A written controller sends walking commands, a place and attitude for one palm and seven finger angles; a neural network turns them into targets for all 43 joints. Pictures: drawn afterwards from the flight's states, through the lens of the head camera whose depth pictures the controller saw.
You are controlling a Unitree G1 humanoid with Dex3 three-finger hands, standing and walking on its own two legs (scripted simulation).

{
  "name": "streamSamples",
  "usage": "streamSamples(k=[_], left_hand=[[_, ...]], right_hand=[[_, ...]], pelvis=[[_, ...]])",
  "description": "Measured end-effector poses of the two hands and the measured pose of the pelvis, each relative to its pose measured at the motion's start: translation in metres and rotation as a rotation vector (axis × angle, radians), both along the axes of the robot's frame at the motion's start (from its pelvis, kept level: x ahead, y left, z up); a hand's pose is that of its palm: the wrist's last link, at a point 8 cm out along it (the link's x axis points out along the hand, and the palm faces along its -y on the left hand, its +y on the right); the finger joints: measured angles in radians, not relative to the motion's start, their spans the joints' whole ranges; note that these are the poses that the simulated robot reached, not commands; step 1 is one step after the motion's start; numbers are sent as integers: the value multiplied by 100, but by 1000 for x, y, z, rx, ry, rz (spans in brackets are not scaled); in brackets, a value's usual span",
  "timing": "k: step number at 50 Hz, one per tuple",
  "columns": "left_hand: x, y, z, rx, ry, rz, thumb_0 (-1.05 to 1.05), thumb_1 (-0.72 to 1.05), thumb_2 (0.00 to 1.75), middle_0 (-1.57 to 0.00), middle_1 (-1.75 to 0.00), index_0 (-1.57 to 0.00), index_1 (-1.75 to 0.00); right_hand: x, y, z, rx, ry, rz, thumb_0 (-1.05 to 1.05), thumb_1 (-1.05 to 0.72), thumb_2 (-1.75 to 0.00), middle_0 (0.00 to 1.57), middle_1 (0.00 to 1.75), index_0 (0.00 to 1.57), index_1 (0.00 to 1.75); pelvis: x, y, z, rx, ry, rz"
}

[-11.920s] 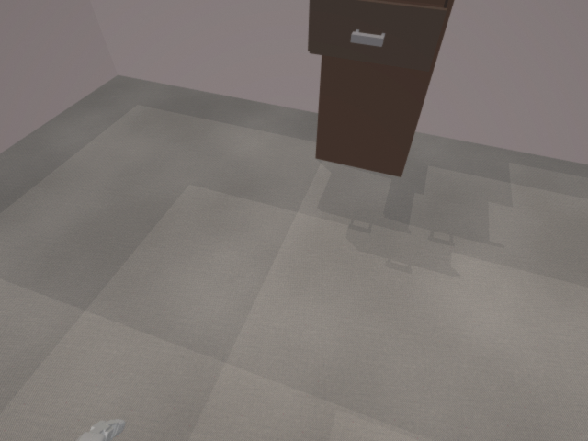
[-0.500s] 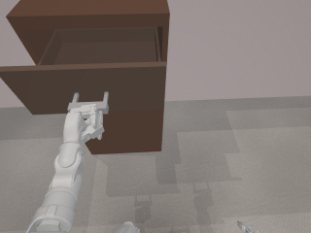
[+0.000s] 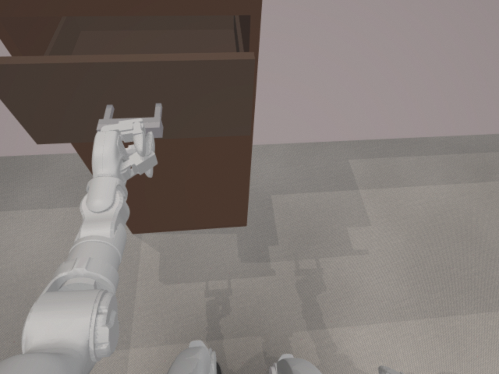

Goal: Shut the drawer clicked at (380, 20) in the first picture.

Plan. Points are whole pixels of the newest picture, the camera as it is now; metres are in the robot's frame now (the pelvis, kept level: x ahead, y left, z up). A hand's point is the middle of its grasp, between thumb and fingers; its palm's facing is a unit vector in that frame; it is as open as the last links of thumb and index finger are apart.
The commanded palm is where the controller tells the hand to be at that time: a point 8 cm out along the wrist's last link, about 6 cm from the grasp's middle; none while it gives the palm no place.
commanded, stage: push the drawer shut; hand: left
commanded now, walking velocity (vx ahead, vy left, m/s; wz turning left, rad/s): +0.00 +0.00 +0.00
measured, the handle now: (132, 119) +0.53 +0.19 +0.08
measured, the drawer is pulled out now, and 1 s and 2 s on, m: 0.13 0.02 0.00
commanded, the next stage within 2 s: pull the fist back off the drawer in 1.54 s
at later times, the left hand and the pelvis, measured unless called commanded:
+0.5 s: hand (152, 123) +0.52 +0.15 +0.07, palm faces +0.06 -1.00 -0.02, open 3.0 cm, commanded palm +0.51 +0.21 +0.08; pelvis +0.01 +0.00 -0.01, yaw -2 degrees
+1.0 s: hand (153, 104) +0.57 +0.16 +0.08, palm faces +0.07 -1.00 -0.02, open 3.2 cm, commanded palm +0.57 +0.20 +0.08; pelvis +0.01 +0.01 -0.02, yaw -2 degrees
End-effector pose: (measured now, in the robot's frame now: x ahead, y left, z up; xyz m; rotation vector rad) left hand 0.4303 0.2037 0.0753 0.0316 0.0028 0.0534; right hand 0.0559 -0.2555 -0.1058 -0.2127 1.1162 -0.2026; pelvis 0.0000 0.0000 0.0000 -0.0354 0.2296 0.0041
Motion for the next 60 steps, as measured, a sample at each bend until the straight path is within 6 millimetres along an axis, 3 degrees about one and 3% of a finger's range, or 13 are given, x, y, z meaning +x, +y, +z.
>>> streamSamples(k=[14, 39, 60], left_hand=[[46, 2, 0, -11, 12, 5, -2, 69, 87, -140, -160, -140, -160], [89, 4, 3, -15, 26, 17, 1, 68, 87, -140, -160, -140, -160], [131, 9, 6, -8, 41, 12, 3, 63, 89, -140, -160, -140, -160]], right_hand=[[-55, -3, -4, -9, 170, -79, 1, -91, -89, 20, 30, 20, 30], [-59, 8, -6, -2, 233, -90, 1, -91, -89, 20, 30, 20, 30], [-121, 16, 2, -32, 399, -139, 1, -91, -89, 20, 30, 20, 30]], pelvis=[[7, 1, -6, -7, 65, -18], [15, 7, -12, -24, 123, -20], [8, 10, -23, -50, 195, -17]])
